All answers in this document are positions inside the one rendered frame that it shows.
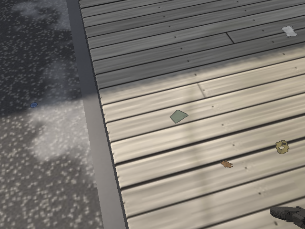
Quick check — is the right robot hand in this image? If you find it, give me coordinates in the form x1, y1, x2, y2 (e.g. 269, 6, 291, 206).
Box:
270, 206, 305, 229

